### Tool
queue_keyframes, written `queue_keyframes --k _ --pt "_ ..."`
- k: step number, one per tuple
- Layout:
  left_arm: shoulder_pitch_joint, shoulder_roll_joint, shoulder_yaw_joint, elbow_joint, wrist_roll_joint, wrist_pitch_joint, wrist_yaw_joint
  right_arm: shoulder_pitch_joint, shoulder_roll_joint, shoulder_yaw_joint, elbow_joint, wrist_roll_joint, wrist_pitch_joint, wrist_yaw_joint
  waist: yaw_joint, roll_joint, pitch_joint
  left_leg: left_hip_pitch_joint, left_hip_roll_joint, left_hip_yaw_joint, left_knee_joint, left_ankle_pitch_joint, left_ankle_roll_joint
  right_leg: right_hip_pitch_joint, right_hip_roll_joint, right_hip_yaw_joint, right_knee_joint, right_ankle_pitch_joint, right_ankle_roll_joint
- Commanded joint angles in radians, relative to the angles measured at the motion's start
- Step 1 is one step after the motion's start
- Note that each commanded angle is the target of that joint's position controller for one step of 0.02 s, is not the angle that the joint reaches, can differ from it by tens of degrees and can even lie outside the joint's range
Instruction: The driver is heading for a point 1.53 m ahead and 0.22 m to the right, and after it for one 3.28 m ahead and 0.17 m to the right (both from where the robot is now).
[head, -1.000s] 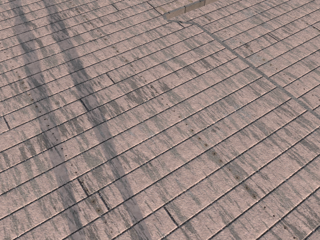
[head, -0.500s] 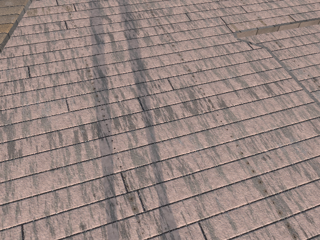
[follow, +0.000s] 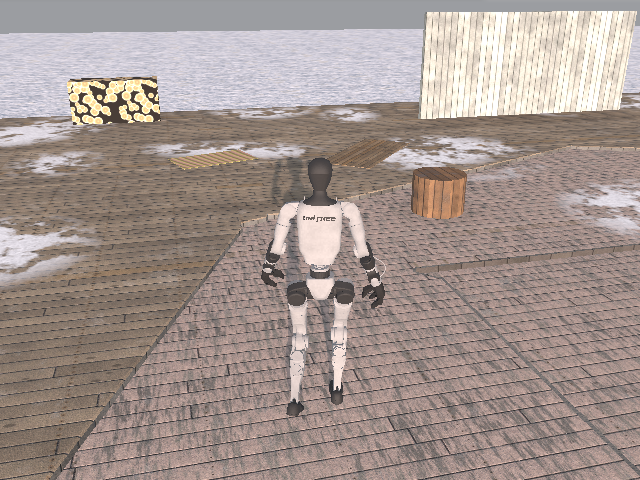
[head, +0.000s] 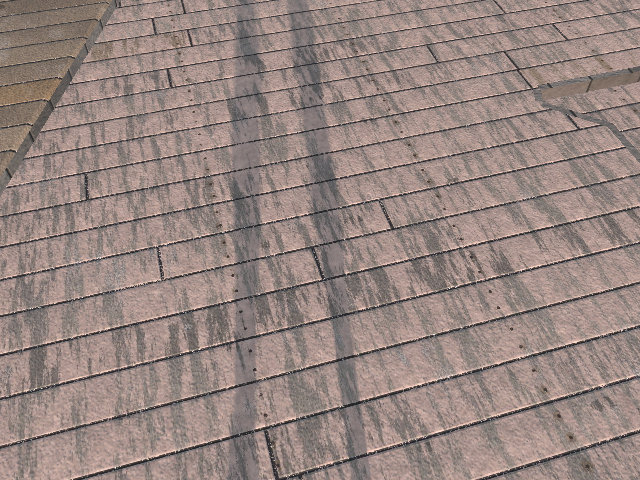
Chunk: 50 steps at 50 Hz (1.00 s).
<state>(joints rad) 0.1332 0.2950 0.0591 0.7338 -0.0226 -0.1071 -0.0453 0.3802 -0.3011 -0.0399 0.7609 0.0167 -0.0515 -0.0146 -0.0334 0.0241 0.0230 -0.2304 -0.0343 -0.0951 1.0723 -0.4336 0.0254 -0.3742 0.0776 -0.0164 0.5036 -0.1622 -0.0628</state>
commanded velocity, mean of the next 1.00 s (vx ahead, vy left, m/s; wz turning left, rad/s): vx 0.49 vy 0.00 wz -0.27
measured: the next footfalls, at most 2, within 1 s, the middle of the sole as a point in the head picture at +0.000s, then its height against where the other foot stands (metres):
left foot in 0.38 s outside the picture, level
right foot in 0.86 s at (446, 424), level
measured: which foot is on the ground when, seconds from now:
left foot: up 0.00-0.36, down 0.38-0.88, up 0.90-1.00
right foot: down 0.00-0.38, up 0.40-0.84, down 0.86-1.00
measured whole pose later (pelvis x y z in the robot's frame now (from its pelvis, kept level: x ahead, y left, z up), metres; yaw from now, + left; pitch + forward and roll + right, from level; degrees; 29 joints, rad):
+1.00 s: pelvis +0.53 -0.12 +0.01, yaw -17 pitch +1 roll +0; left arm 0.15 0.26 0.04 0.70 0.01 -0.07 -0.02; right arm 0.35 -0.32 -0.06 0.82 0.03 -0.06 0.00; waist -0.03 0.03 0.05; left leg -0.41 0.06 -0.04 1.13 -0.38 0.00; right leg -0.31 -0.01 -0.07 0.48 -0.18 -0.03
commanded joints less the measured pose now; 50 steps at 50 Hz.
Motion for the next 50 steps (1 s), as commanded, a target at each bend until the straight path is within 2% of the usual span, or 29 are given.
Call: queue_keyframes --k 1,2,5,10,12,15,17,18,19,20,21,22,24,25,27,30,31,33,35,38,40,42,43,44,45,46,47,48,50 --pt "0.138 0.12 0.031 -0.027 0.014 0.013 0.013 -0.138 -0.137 -0.029 -0.133 -0.017 -0.071 0.011 0.088 -0.027 -0.027 -0.51 0.1 -0.015 0.106 0.116 -0.005 0.43 -0.295 0.481 -0.27 -0.022 -0.205" --pt "0.128 0.12 0.027 -0.034 0.023 0.014 0.018 -0.126 -0.13 -0.031 -0.14 -0.027 -0.073 0.015 0.056 -0.064 -0.033 -0.459 0.115 -0.016 0.06 0.145 -0.016 0.373 -0.274 0.448 -0.285 0.058 -0.211" --pt "0.122 0.124 0.028 -0.034 0.005 0.018 0.032 -0.117 -0.092 -0.023 -0.144 -0.034 -0.059 0.018 0.024 -0.094 -0.024 -0.408 0.117 0.02 -0.078 0.145 -0.06 0.266 -0.236 0.371 -0.318 0.165 -0.222" --pt "0.191 0.169 0.043 -0.003 -0.007 0.03 0.054 -0.333 -0.039 0.0 -0.205 -0.032 -0.065 0.023 0.089 -0.091 0.02 -0.283 0.048 0.056 -0.455 0.465 -0.093 0.122 -0.156 0.271 -0.309 0.215 -0.153" --pt "0.241 0.17 0.043 0.014 -0.012 0.039 0.06 -0.389 -0.047 -0.004 -0.218 -0.019 -0.071 0.03 0.109 -0.093 0.009 -0.226 0.021 0.048 -0.522 0.539 -0.09 0.132 -0.168 0.301 -0.286 0.186 -0.138" --pt "0.259 0.164 0.044 0.022 -0.016 0.051 0.068 -0.399 -0.085 -0.021 -0.225 -0.009 -0.075 0.034 0.089 -0.113 -0.001 -0.196 0.026 0.0 -0.588 0.49 -0.063 0.23 -0.209 0.384 -0.207 0.152 -0.107" --pt "0.242 0.166 0.048 0.017 -0.011 0.06 0.068 -0.334 -0.115 -0.037 -0.211 -0.008 -0.079 0.03 0.045 -0.131 -0.024 -0.109 0.028 0.011 -0.61 0.405 -0.025 0.262 -0.219 0.41 -0.124 0.237 -0.087" --pt "0.227 0.148 0.041 0.008 -0.006 0.062 0.064 -0.237 -0.141 -0.053 -0.19 -0.013 -0.082 0.023 -0.01 -0.121 -0.083 0.04 0.037 0.024 -0.647 0.405 0.007 0.244 -0.172 0.384 -0.008 0.312 -0.06" --pt "0.217 0.098 0.022 -0.017 0.013 0.061 0.058 -0.088 -0.183 -0.068 -0.178 -0.029 -0.081 0.014 -0.079 -0.068 -0.233 0.297 0.166 -0.083 -0.605 0.356 0.069 0.142 -0.118 0.338 0.233 0.215 -0.032" --pt "0.36 0.006 -0.007 -0.034 -0.005 0.052 0.056 0.01 -0.261 -0.087 -0.151 -0.041 -0.067 0.013 -0.041 0.213 -0.397 0.659 0.414 -0.492 -0.644 0.191 0.226 -0.195 0.03 0.207 0.583 -0.254 0.034" --pt "0.379 0.075 -0.003 -0.031 -0.021 0.05 0.058 0.016 -0.19 -0.075 -0.142 -0.022 -0.06 0.022 -0.035 0.269 -0.388 0.639 0.471 -0.704 -0.731 -0.002 0.248 -0.337 -0.028 0.205 0.748 -0.423 0.045" --pt "0.285 0.151 0.019 -0.031 -0.027 0.055 0.058 -0.042 -0.117 -0.056 -0.153 -0.019 -0.056 0.018 -0.054 0.14 -0.231 0.507 0.423 -0.56 -0.757 -0.033 0.203 -0.382 -0.077 0.204 0.798 -0.336 0.051" --pt "0.156 0.145 0.025 -0.061 0.0 0.061 0.058 -0.124 -0.072 -0.04 -0.141 -0.026 -0.046 0.019 -0.031 0.021 -0.048 0.263 0.324 -0.298 -0.806 0.201 0.153 -0.349 -0.136 0.15 0.734 -0.216 0.06" --pt "0.165 0.128 0.027 -0.072 -0.003 0.065 0.053 -0.144 -0.072 -0.038 -0.132 -0.034 -0.05 0.018 0.003 0.078 -0.03 0.196 0.313 -0.241 -0.83 0.261 0.155 -0.311 -0.164 0.151 0.707 -0.181 0.063" --pt "0.17 0.084 0.019 -0.077 -0.01 0.08 0.044 -0.157 -0.069 -0.043 -0.115 -0.027 -0.059 0.02 0.021 0.09 -0.01 0.126 0.291 -0.144 -0.883 0.32 0.167 -0.276 -0.184 0.125 0.662 -0.164 0.071" --pt "0.103 0.051 0.006 -0.105 0.007 0.084 0.041 -0.131 -0.09 -0.053 -0.079 -0.016 -0.072 0.023 0.011 0.036 0.027 0.103 0.291 -0.045 -0.926 0.457 0.192 -0.304 -0.192 0.123 0.541 -0.107 0.079" --pt "0.092 0.035 -0.001 -0.113 0.008 0.08 0.037 -0.134 -0.118 -0.059 -0.066 -0.018 -0.071 0.026 0.021 0.054 0.018 0.115 0.296 -0.026 -0.933 0.453 0.196 -0.304 -0.192 0.121 0.469 -0.051 0.079" --pt "0.034 0.032 -0.009 -0.117 0.011 0.066 0.026 -0.127 -0.127 -0.06 -0.049 -0.011 -0.067 0.028 0.004 0.021 0.021 0.114 0.266 0.036 -0.943 0.487 0.185 -0.265 -0.181 0.1 0.328 0.068 0.068" --pt "-0.046 0.024 -0.018 -0.135 0.015 0.05 0.014 -0.101 -0.144 -0.06 -0.028 0.008 -0.057 0.03 -0.016 0.011 0.04 0.1 0.244 0.062 -0.942 0.491 0.176 -0.207 -0.164 0.046 0.195 0.138 0.062" --pt "-0.141 0.048 -0.015 -0.166 0.007 0.034 0.002 -0.029 -0.184 -0.068 0.01 0.019 -0.04 0.03 -0.034 0.026 0.055 0.163 0.278 0.024 -0.915 0.506 0.165 -0.175 -0.139 0.036 0.085 0.135 0.052" --pt "-0.139 0.08 -0.003 -0.17 0.005 0.027 -0.001 -0.01 -0.199 -0.071 0.028 0.022 -0.027 0.026 -0.011 0.045 0.041 0.216 0.3 -0.002 -0.866 0.545 0.145 -0.128 -0.121 0.037 0.028 0.083 0.034" --pt "0.011 0.131 0.027 -0.128 0.011 0.023 0.008 -0.023 -0.196 -0.065 0.036 0.023 -0.017 0.019 0.089 0.05 -0.054 0.185 0.257 0.036 -0.684 0.734 0.101 0.131 -0.079 0.003 -0.042 0.085 -0.004" --pt "0.16 0.184 0.052 -0.091 0.019 0.025 0.02 -0.02 -0.156 -0.048 0.029 0.011 -0.019 0.017 0.159 0.041 -0.164 0.07 0.202 0.072 -0.487 0.671 0.061 0.379 -0.13 0.042 -0.014 0.11 -0.035" --pt "0.293 0.285 0.074 -0.08 0.048 0.034 0.036 0.041 -0.048 -0.012 -0.013 -0.01 -0.03 0.02 0.17 -0.157 -0.344 -0.28 0.086 0.132 -0.101 0.28 -0.012 0.77 -0.413 0.394 0.004 0.056 -0.151" --pt "0.305 0.253 0.065 -0.076 0.042 0.041 0.036 0.08 -0.039 -0.005 -0.005 0.009 -0.041 0.018 0.161 -0.27 -0.443 -0.433 0.019 0.015 0.108 -0.164 -0.026 0.795 -0.517 0.691 -0.14 -0.104 -0.225" --pt "0.255 0.18 0.042 -0.072 0.031 0.041 0.033 0.016 -0.138 -0.036 -0.01 0.035 -0.042 0.018 0.163 -0.18 -0.282 -0.516 0.07 -0.032 0.19 -0.119 -0.021 0.671 -0.476 0.585 -0.177 -0.181 -0.185" --pt "0.199 0.141 0.029 -0.066 0.02 0.038 0.031 -0.037 -0.14 -0.04 -0.028 0.037 -0.038 0.017 0.134 -0.167 -0.17 -0.536 0.111 -0.003 0.177 -0.039 -0.014 0.552 -0.439 0.452 -0.203 -0.166 -0.156" --pt "0.137 0.102 0.018 -0.061 0.02 0.032 0.026 -0.063 -0.127 -0.041 -0.029 0.023 -0.03 0.013 0.101 -0.134 -0.1 -0.507 0.14 0.007 0.136 0.033 -0.018 0.437 -0.395 0.358 -0.24 -0.105 -0.139" --pt "0.069 0.071 0.015 -0.052 0.034 0.013 0.021 -0.03 -0.09 -0.042 -0.017 0.015 -0.003 0.013 0.042 -0.162 -0.044 -0.398 0.178 -0.002 0.093 0.131 -0.029 0.28 -0.354 0.23 -0.313 0.003 -0.128"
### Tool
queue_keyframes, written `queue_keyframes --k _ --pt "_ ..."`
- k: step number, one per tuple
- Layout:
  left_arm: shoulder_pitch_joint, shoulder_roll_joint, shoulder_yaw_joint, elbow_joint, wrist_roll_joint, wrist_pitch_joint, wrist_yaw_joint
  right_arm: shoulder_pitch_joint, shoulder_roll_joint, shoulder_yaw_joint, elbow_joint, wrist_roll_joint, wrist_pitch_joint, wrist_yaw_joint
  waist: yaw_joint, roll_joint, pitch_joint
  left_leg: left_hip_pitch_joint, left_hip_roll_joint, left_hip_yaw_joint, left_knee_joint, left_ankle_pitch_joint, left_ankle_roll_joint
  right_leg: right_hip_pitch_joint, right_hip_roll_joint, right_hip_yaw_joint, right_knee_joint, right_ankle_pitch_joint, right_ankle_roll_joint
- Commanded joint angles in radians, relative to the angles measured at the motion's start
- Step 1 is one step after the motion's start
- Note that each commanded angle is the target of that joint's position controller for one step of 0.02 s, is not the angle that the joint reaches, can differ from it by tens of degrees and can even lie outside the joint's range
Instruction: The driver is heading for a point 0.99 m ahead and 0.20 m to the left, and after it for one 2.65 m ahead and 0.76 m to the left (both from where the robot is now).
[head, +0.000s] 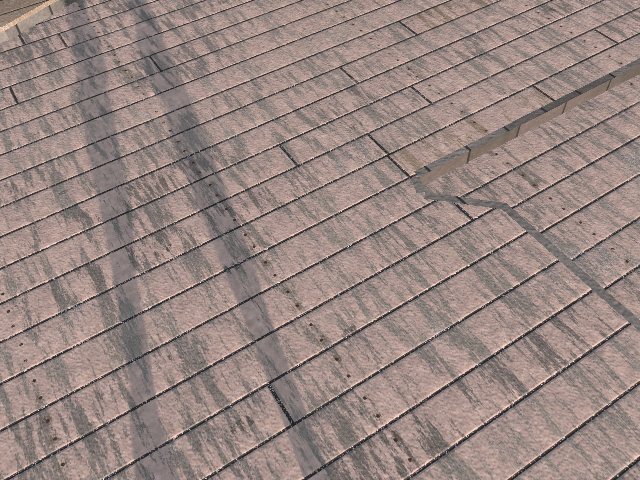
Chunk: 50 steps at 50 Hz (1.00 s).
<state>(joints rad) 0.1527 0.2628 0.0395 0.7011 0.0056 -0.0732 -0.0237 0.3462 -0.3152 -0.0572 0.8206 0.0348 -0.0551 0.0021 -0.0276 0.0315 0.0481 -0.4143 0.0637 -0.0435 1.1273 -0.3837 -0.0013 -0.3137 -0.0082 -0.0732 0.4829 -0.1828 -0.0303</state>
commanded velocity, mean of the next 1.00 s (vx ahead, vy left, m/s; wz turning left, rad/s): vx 0.43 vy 0.00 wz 0.27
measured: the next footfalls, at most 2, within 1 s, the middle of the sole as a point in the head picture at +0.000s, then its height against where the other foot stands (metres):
left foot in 0.38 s outside the picture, level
right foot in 0.86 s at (303, 383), level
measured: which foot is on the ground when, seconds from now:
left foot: up 0.00-0.36, down 0.38-0.86, up 0.88-1.00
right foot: down 0.00-0.36, up 0.38-0.84, down 0.86-1.00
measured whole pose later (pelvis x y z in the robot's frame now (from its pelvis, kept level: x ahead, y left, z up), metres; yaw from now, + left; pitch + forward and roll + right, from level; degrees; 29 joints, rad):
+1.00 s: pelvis +0.51 +0.11 -0.01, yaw +16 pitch +2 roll +0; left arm 0.13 0.29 0.04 0.71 0.00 -0.05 -0.03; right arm 0.23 -0.31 -0.04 0.72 0.00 -0.02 -0.02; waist 0.00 0.01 0.06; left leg -0.41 -0.05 -0.06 1.19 -0.51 -0.03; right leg -0.44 0.08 0.02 0.49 -0.08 -0.06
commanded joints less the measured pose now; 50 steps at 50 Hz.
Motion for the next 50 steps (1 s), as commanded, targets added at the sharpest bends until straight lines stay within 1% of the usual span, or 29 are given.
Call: queue_keyframes --k 1,4,7,10,14,16,17,18,19,20,21,22,23,24,25,26,28,31,34,38,41,43,44,45,46,47,48,49,50 --pt "0.034 0.099 0.038 -0.01 0.008 -0.031 0.0 0.012 -0.054 -0.022 -0.072 -0.002 0.012 -0.003 0.022 -0.153 -0.059 -0.195 0.082 -0.051 0.03 0.102 -0.009 0.188 -0.265 0.238 -0.317 0.083 -0.166" --pt "0.028 0.124 0.051 0.021 0.012 -0.048 0.009 -0.034 -0.033 -0.02 -0.1 -0.007 0.03 -0.005 0.009 -0.114 -0.011 -0.241 0.09 -0.067 -0.053 0.202 -0.024 0.168 -0.27 0.12 -0.357 0.201 -0.172" --pt "0.046 0.146 0.059 0.046 0.009 -0.042 0.021 -0.119 -0.019 -0.011 -0.126 -0.01 0.021 0.012 0.037 -0.087 0.012 -0.237 0.077 -0.035 -0.246 0.358 -0.017 0.195 -0.236 0.005 -0.365 0.229 -0.149" --pt "0.091 0.183 0.07 0.069 -0.002 -0.03 0.029 -0.226 -0.004 0.001 -0.169 -0.012 0.019 0.035 0.079 -0.06 0.042 -0.226 0.063 0.019 -0.387 0.414 0.003 0.241 -0.258 -0.051 -0.369 0.237 -0.142" --pt "0.131 0.215 0.083 0.099 -0.026 -0.004 0.03 -0.307 -0.028 -0.004 -0.225 -0.013 0.025 0.054 0.09 -0.062 0.064 -0.255 0.041 0.061 -0.475 0.325 0.052 0.378 -0.295 -0.092 -0.306 0.323 -0.115" --pt "0.123 0.244 0.091 0.099 -0.034 0.01 0.034 -0.281 -0.056 -0.019 -0.239 -0.017 0.03 0.058 0.056 -0.09 0.016 -0.166 -0.017 0.119 -0.485 0.229 0.09 0.418 -0.292 -0.124 -0.185 0.624 -0.092" --pt "0.116 0.257 0.095 0.096 -0.039 0.019 0.036 -0.211 -0.082 -0.035 -0.229 -0.016 0.035 0.056 0.011 -0.103 -0.037 -0.063 -0.06 0.149 -0.485 0.186 0.114 0.418 -0.281 -0.141 -0.062 0.778 -0.079" --pt "0.101 0.253 0.091 0.092 -0.044 0.027 0.038 -0.071 -0.123 -0.062 -0.195 -0.012 0.038 0.049 -0.074 -0.089 -0.112 0.132 -0.113 0.171 -0.538 0.218 0.147 0.362 -0.247 -0.171 0.134 0.829 -0.052" --pt "0.116 0.222 0.077 0.081 -0.028 0.023 0.042 0.101 -0.196 -0.099 -0.15 -0.008 0.048 0.03 -0.149 -0.022 -0.203 0.434 -0.088 0.066 -0.564 0.25 0.192 0.153 -0.207 -0.174 0.415 0.623 -0.005" --pt "0.203 0.072 0.031 0.023 0.015 0.003 0.033 0.076 -0.317 -0.118 -0.152 0.004 0.045 0.019 -0.029 0.266 -0.255 0.741 0.171 -0.49 -0.657 0.079 0.368 -0.312 -0.007 -0.126 0.782 -0.296 0.067" --pt "0.131 0.124 0.029 0.011 -0.014 -0.035 0.021 0.086 -0.253 -0.092 -0.199 -0.008 0.022 0.028 -0.079 0.161 -0.41 0.812 0.271 -0.815 -0.826 -0.082 0.437 -0.428 0.045 0.141 0.92 -0.429 0.059" --pt "0.027 0.188 0.045 -0.02 -0.053 -0.056 0.012 0.057 -0.185 -0.072 -0.19 -0.017 0.003 0.033 -0.101 0.09 -0.278 0.74 0.254 -0.69 -0.861 -0.028 0.377 -0.515 -0.007 0.17 0.91 -0.336 0.032" --pt "0.009 0.174 0.039 -0.027 -0.048 -0.069 0.014 0.013 -0.162 -0.065 -0.189 -0.016 -0.007 0.033 -0.063 0.028 -0.19 0.611 0.214 -0.569 -0.852 0.062 0.341 -0.496 -0.05 0.167 0.828 -0.251 0.013" --pt "0.012 0.171 0.041 -0.015 -0.021 -0.073 0.022 -0.056 -0.132 -0.056 -0.198 -0.017 -0.009 0.03 -0.019 -0.02 -0.133 0.48 0.176 -0.472 -0.85 0.188 0.314 -0.435 -0.083 0.168 0.733 -0.197 0.016" --pt "0.032 0.179 0.047 -0.007 -0.005 -0.065 0.024 -0.098 -0.107 -0.045 -0.216 -0.031 -0.011 0.025 0.016 -0.008 -0.117 0.388 0.151 -0.413 -0.868 0.294 0.307 -0.361 -0.103 0.177 0.683 -0.156 0.02" --pt "0.045 0.181 0.05 -0.006 -0.001 -0.054 0.022 -0.115 -0.108 -0.044 -0.225 -0.037 -0.012 0.022 0.034 0.011 -0.108 0.33 0.14 -0.392 -0.883 0.368 0.314 -0.316 -0.105 0.176 0.651 -0.144 0.031" --pt "0.047 0.154 0.045 -0.004 0.009 -0.036 0.021 -0.11 -0.119 -0.047 -0.219 -0.028 -0.015 0.012 0.044 -0.007 -0.09 0.256 0.117 -0.318 -0.9 0.462 0.314 -0.287 -0.099 0.152 0.558 -0.114 0.063" --pt "-0.028 0.105 0.023 -0.016 0.009 -0.024 0.016 -0.08 -0.129 -0.046 -0.193 -0.026 -0.015 -0.008 0.017 0.007 -0.057 0.21 0.068 -0.195 -0.922 0.484 0.273 -0.281 -0.087 0.12 0.342 0.094 0.097" --pt "-0.12 0.08 0.008 -0.027 -0.005 -0.029 0.002 -0.035 -0.125 -0.04 -0.161 -0.027 -0.018 -0.01 -0.039 0.038 -0.034 0.19 0.045 -0.124 -0.936 0.378 0.223 -0.206 -0.064 0.091 0.156 0.325 0.09" --pt "-0.174 0.104 0.013 -0.047 -0.005 -0.042 -0.016 0.005 -0.124 -0.033 -0.111 -0.037 -0.012 -0.011 -0.061 0.038 -0.013 0.309 0.087 -0.102 -0.859 0.567 0.191 -0.218 -0.038 0.086 0.047 0.349 0.035" --pt "-0.111 0.131 0.026 -0.035 -0.005 -0.044 -0.031 -0.02 -0.133 -0.035 -0.095 -0.041 0.0 -0.016 -0.019 0.054 -0.054 0.393 0.114 -0.09 -0.746 0.741 0.16 -0.166 -0.004 0.082 0.029 0.227 -0.014" --pt "0.049 0.19 0.054 0.005 0.004 -0.045 -0.028 -0.062 -0.131 -0.034 -0.107 -0.037 0.009 -0.026 0.074 0.027 -0.142 0.383 0.042 -0.029 -0.494 0.876 0.101 0.038 0.027 0.064 -0.038 0.338 -0.058" --pt "0.133 0.271 0.07 0.0 0.014 -0.043 -0.022 -0.026 -0.103 -0.021 -0.14 -0.062 0.008 -0.034 0.076 -0.108 -0.267 0.207 -0.033 0.011 -0.205 0.567 0.043 0.294 -0.141 0.278 0.025 0.712 -0.139" --pt "0.126 0.284 0.065 -0.01 0.017 -0.03 -0.02 0.122 -0.027 0.003 -0.137 -0.066 0.003 -0.025 0.007 -0.306 -0.393 -0.113 -0.177 0.014 0.135 -0.254 -0.04 0.583 -0.367 0.638 0.019 0.891 -0.346" --pt "0.144 0.216 0.056 -0.018 -0.01 -0.014 -0.019 0.098 -0.111 -0.007 -0.123 -0.05 0.005 -0.016 0.059 -0.189 -0.449 -0.166 -0.142 -0.091 0.214 -0.269 -0.042 0.581 -0.348 0.702 -0.044 0.651 -0.344" --pt "0.083 0.193 0.051 -0.037 -0.019 -0.001 -0.014 -0.008 -0.134 -0.017 -0.148 -0.026 0.014 -0.015 0.072 -0.134 -0.325 -0.232 -0.103 -0.086 0.231 -0.203 -0.044 0.477 -0.302 0.603 -0.07 0.475 -0.302" --pt "0.043 0.176 0.045 -0.045 -0.02 0.014 -0.007 -0.073 -0.132 -0.017 -0.16 -0.029 0.025 -0.022 0.068 -0.056 -0.238 -0.246 -0.075 -0.065 0.188 -0.148 -0.044 0.35 -0.259 0.537 -0.108 0.356 -0.261" --pt "0.017 0.175 0.044 -0.054 -0.017 0.025 0.001 -0.105 -0.131 -0.021 -0.173 -0.037 0.037 -0.03 0.052 -0.04 -0.175 -0.224 -0.053 -0.063 0.129 -0.104 -0.046 0.225 -0.241 0.512 -0.142 0.284 -0.244" --pt "0.005 0.18 0.046 -0.057 -0.007 0.033 0.006 -0.104 -0.121 -0.022 -0.182 -0.041 0.048 -0.035 0.026 -0.069 -0.145 -0.166 -0.042 -0.064 0.055 -0.078 -0.045 0.127 -0.204 0.49 -0.174 0.227 -0.23"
